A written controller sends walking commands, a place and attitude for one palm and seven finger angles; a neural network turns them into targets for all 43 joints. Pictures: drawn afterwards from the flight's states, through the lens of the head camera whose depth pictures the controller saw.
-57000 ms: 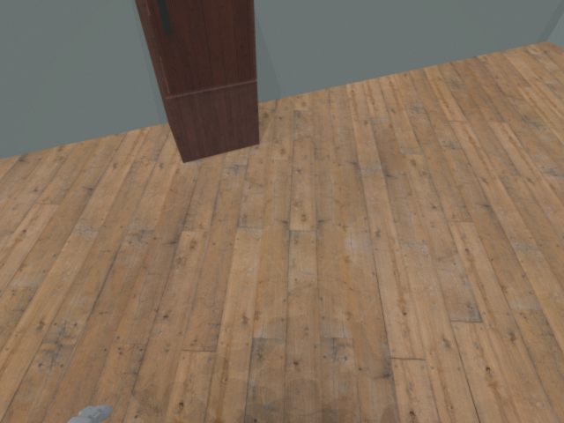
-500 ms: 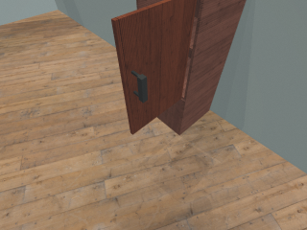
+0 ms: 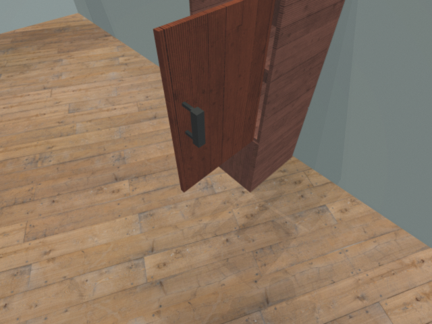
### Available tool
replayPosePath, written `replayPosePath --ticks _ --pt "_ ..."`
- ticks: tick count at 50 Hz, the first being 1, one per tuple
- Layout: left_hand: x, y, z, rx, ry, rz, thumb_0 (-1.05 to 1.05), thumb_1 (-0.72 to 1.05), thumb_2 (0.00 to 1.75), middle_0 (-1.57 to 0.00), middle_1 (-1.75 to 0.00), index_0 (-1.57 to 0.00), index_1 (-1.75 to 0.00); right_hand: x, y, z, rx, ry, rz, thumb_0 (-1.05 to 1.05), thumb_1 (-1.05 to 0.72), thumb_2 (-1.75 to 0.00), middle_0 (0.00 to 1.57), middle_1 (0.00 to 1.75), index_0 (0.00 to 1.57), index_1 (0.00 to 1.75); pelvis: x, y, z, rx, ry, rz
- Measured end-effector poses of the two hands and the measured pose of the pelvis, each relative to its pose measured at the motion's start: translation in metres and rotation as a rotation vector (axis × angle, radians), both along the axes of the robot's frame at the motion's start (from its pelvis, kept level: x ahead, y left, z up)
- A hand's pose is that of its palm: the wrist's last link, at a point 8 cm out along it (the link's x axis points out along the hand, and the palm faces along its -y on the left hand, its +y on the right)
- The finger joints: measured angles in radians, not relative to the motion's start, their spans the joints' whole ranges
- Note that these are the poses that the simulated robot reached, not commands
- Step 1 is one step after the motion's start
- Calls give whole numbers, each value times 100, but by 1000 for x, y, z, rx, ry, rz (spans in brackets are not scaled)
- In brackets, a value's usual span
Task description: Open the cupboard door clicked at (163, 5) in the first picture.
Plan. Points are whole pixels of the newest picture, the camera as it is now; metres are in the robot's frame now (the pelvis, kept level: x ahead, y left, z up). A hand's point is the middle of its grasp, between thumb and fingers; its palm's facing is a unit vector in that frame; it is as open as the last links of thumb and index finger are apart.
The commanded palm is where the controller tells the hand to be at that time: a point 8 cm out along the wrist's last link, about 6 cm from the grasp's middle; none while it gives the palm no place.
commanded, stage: look to check the result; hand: left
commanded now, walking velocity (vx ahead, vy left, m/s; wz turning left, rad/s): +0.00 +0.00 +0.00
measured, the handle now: (192, 124) +0.62 +0.10 -0.02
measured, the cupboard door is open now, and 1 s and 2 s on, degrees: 91 91 91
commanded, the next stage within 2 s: stand and wait in 0.42 s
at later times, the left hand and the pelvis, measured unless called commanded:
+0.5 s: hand out of the picture +0.07 +0.21 -0.16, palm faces +0.00 -0.96 -0.28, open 7.4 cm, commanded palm none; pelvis +0.02 -0.01 +0.00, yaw +0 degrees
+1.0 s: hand out of the picture +0.10 +0.22 -0.16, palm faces -0.02 -0.95 -0.31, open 7.4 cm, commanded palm none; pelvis +0.03 -0.01 +0.00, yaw +0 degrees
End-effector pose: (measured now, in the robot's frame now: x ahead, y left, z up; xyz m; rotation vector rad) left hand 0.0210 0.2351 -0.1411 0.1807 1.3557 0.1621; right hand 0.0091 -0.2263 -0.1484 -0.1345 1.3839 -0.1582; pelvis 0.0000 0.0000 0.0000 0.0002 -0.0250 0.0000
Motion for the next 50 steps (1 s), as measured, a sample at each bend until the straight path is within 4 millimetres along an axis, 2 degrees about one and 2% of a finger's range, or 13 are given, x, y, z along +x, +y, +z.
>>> replayPosePath --ticks 7,13,32,40,50 --pt "-1 7 3 21 22 4 0 91 90 -20 -30 -20 -30 7 -10 1 -17 7 8 0 -91 -90 20 30 20 30 4 -2 1 0 1 1" --pt "6 12 5 36 21 -1 0 91 90 -20 -30 -20 -30 18 -21 4 -37 -2 18 0 -91 -90 20 30 20 30 8 -4 1 0 3 1" --pt "59 24 16 75 -79 -40 0 90 90 -20 -30 -20 -30 65 -50 15 -89 -85 49 0 -91 -90 20 30 20 30 22 -10 4 2 7 0" --pt "72 26 19 88 -93 -48 1 90 90 -20 -30 -20 -30 74 -57 17 -98 -91 53 0 -91 -90 20 30 20 30 29 -12 4 4 8 -1" --pt "76 27 20 95 -84 -53 1 90 90 -20 -30 -20 -30 77 -62 17 -105 -82 48 0 -91 -90 20 30 20 30 35 -15 4 5 10 -5"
